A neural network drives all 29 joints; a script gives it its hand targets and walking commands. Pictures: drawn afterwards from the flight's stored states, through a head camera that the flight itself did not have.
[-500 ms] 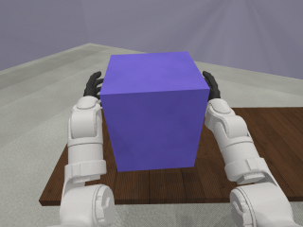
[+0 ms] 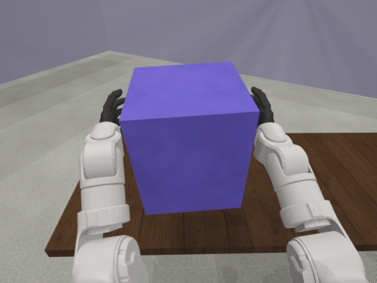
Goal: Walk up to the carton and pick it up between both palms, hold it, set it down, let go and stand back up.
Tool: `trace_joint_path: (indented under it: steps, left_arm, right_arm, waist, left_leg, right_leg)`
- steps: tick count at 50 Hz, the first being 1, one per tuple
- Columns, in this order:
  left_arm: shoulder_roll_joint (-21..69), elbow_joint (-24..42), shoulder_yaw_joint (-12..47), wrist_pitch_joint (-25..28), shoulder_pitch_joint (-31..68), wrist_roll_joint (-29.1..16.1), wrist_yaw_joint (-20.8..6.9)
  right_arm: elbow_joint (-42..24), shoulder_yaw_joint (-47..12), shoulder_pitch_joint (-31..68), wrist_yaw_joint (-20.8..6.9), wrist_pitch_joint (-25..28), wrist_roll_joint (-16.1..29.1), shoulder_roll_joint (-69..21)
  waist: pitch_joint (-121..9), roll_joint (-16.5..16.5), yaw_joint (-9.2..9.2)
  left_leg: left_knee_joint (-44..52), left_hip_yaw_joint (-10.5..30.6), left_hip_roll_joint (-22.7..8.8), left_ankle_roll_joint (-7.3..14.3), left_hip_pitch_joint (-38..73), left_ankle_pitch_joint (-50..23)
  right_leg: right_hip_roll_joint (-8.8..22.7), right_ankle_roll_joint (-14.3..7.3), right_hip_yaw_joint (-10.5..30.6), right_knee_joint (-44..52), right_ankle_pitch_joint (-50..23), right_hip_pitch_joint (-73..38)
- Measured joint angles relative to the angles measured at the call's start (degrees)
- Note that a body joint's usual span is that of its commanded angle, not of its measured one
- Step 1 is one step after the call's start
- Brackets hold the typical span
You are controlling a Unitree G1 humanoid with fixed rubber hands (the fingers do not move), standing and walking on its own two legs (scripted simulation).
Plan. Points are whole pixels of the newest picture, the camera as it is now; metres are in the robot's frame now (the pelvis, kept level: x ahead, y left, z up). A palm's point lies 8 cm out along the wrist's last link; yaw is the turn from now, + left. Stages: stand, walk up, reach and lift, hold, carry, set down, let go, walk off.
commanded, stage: hold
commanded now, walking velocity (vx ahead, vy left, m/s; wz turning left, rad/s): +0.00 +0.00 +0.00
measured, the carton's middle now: (188, 138) +0.38 +0.00 +0.19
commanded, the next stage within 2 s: none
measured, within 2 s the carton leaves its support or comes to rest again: neither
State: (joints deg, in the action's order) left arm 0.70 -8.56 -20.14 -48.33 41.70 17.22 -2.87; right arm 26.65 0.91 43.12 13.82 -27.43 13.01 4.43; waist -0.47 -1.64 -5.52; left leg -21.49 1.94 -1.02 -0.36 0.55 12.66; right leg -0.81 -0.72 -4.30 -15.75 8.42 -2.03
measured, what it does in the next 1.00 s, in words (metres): stands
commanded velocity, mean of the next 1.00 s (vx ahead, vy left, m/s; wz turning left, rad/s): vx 0.00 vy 0.00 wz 0.00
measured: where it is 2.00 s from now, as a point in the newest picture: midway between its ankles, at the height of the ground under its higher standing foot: outside the picture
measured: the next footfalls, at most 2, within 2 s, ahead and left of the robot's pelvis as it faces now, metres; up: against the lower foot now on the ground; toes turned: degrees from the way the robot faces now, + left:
none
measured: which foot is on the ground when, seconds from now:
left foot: down 0.00-1.00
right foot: down 0.00-1.00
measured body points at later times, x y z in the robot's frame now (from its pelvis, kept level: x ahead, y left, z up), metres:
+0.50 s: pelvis -0.01 +0.00 +0.00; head -0.08 +0.02 +0.44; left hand +0.38 +0.15 +0.24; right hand +0.37 -0.15 +0.24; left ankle +0.00 +0.12 -0.75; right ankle +0.02 -0.11 -0.75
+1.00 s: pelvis +0.00 +0.00 +0.00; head -0.07 +0.02 +0.44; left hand +0.37 +0.16 +0.24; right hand +0.37 -0.15 +0.24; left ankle +0.00 +0.12 -0.75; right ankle +0.02 -0.11 -0.75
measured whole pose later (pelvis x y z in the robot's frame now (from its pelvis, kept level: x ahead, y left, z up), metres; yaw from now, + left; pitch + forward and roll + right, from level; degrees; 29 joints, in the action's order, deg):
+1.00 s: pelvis +0.00 +0.00 +0.00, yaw +0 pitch -10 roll -1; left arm 1.0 -9.4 -21.0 -48.0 41.4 18.0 -3.5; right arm 27.5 0.7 43.2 14.3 -27.8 13.5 4.3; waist -0.7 -2.0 -5.7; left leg -21.0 2.3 -0.8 -0.3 1.3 12.5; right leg -0.8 -0.7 -4.1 -15.5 8.6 -2.9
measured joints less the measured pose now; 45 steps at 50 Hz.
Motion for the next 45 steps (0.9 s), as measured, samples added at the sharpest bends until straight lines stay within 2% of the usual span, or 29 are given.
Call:
trace_joint_path:
  steps: [9, 30, 45]
  left_arm:
    - [-0.14, -2.62, -1.36, 0.14, 1.73, 1.11, -0.76]
    - [-0.91, -7.08, -2.02, 2.16, 4.18, 0.9, -0.53]
    - [0.23, -1.69, -1.2, 0.8, 0.36, 0.71, -0.51]
  right_arm:
    - [2.51, 1.09, 1.75, -0.26, -0.37, -0.81, -0.53]
    - [5.69, 2.69, 3.52, -0.6, 1.12, -1.85, -0.98]
    - [1.84, 0.12, 0.77, 0.34, 0.18, 0.4, -0.23]
  waist:
    - [0.11, 0.16, 0.0]
    - [-0.93, -0.44, 0.25]
    - [-0.64, -0.15, -0.24]
  left_leg:
    - [0.84, -0.18, 0.18, 0.05, 0.7, -0.73]
    - [0.85, 0.11, 0.05, -0.23, -1.48, -1.42]
    - [0.58, 0.42, 0.14, -0.04, 0.31, -0.34]
  right_leg:
    - [0.15, -0.01, 0.28, 0.06, -0.34, -0.3]
    - [-0.07, -0.35, 0.2, -0.14, -0.78, 1.84]
    - [-0.08, -0.07, 0.1, 0.4, 0.0, -0.45]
